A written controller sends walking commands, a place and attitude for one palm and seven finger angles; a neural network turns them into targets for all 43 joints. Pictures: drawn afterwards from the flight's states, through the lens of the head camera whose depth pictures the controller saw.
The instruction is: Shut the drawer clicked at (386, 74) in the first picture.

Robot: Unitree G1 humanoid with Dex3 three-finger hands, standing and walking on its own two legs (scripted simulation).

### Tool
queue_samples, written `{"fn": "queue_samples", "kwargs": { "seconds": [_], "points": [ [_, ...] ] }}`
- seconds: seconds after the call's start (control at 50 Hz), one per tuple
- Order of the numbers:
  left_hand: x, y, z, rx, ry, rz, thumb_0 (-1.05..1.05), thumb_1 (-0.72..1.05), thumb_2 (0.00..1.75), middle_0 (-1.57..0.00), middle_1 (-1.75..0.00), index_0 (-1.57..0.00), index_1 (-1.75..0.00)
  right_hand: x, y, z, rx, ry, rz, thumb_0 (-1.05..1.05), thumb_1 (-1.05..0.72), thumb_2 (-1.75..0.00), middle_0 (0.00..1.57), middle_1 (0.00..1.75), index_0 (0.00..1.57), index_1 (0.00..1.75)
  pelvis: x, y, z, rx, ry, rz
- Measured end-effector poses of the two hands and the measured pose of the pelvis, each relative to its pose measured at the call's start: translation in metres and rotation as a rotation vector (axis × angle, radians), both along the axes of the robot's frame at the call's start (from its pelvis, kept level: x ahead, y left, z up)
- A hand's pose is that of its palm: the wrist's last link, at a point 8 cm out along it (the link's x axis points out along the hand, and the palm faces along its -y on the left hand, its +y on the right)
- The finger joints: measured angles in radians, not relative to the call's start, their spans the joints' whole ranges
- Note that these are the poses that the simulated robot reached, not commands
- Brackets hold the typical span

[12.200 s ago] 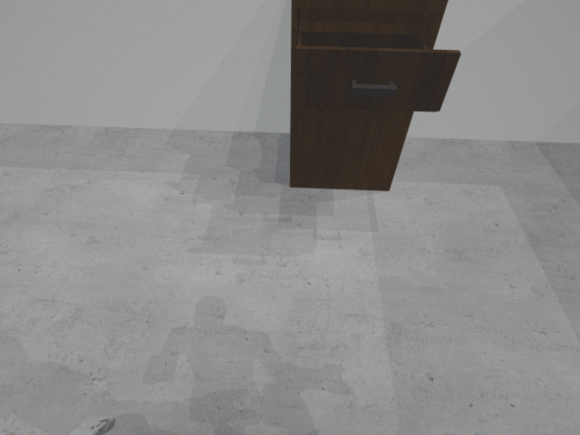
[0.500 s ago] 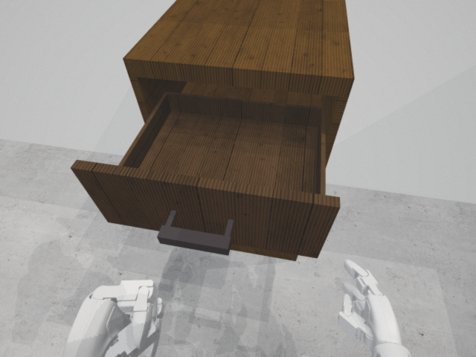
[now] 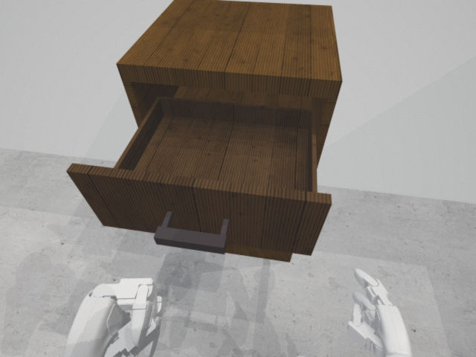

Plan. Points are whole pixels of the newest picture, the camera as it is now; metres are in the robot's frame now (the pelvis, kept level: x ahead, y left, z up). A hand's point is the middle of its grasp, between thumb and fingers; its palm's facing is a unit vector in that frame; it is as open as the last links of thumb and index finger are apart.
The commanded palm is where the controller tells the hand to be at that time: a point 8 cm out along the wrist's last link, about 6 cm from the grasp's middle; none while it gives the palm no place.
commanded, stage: bring the fist close to the handle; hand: left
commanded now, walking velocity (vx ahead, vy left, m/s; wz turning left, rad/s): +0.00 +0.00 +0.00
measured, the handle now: (194, 230) +0.34 +0.11 +0.02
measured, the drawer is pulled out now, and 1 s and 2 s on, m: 0.29 0.29 0.28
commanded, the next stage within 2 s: push the drawer shut in 1.44 s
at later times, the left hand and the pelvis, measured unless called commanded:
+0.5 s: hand (179, 313) +0.17 +0.09 +0.08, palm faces -0.10 -0.99 +0.00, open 3.3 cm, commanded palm +0.15 +0.14 +0.07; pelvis +0.00 +0.00 -0.01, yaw +0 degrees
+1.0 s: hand (203, 295) +0.22 +0.07 +0.03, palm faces -0.11 -0.99 -0.01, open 3.3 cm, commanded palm +0.20 +0.13 +0.02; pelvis -0.01 -0.01 -0.03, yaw +0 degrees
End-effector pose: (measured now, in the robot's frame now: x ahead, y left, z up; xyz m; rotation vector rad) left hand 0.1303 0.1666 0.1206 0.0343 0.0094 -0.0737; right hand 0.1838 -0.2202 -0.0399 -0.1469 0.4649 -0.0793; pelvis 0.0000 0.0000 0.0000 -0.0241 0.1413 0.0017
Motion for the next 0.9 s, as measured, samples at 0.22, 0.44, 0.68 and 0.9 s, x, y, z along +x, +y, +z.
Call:
{"fn": "queue_samples", "kwargs": {
  "seconds": [0.22,0.44,0.68,0.9],
  "points": [
    [0.006,-0.002,-0.015,-0.024,0.03,-0.001,0.02,0.9,0.9,-1.4,-1.6,-1.4,-1.6,0.002,0.008,-0.003,0.003,0.006,0.023,0.01,-0.91,-0.9,0.2,0.3,0.2,0.3,-0.001,0.001,-0.002,0.0,0.012,0.002],
    [0.024,-0.014,-0.036,-0.032,0.03,-0.025,0.02,0.9,0.9,-1.4,-1.6,-1.4,-1.6,-0.006,0.002,-0.018,-0.014,0.062,0.013,0.01,-0.91,-0.9,0.2,0.3,0.2,0.3,-0.002,0.001,-0.01,0.003,0.051,-0.003],
    [0.042,-0.023,-0.061,-0.022,0.042,-0.032,0.02,0.9,0.9,-1.4,-1.6,-1.4,-1.6,-0.016,-0.008,-0.036,-0.029,0.135,0.003,0.01,-0.91,-0.9,0.2,0.3,0.2,0.3,-0.005,-0.003,-0.02,0.008,0.099,-0.005],
    [0.065,-0.034,-0.085,-0.021,0.044,-0.043,0.02,0.9,0.9,-1.4,-1.6,-1.4,-1.6,-0.016,-0.014,-0.052,-0.041,0.175,0.01,0.01,-0.91,-0.9,0.2,0.3,0.2,0.3,-0.006,-0.007,-0.03,0.011,0.144,-0.004]
  ]
}}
